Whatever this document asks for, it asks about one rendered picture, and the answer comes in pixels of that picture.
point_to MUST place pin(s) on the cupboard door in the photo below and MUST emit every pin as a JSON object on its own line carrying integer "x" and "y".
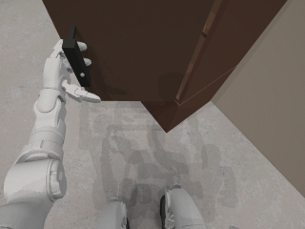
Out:
{"x": 139, "y": 50}

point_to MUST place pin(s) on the left robot hand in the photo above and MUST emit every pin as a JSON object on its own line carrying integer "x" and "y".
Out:
{"x": 55, "y": 71}

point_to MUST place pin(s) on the robot left thigh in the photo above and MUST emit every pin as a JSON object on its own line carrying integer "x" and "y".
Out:
{"x": 112, "y": 216}

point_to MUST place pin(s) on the left robot upper arm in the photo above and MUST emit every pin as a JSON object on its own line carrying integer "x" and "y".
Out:
{"x": 31, "y": 190}

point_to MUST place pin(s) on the robot right shin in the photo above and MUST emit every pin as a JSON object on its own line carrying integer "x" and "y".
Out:
{"x": 169, "y": 220}

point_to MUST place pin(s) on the handle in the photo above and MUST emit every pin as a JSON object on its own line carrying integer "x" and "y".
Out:
{"x": 71, "y": 50}

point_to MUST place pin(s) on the left robot forearm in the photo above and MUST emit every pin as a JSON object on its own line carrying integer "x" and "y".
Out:
{"x": 48, "y": 134}

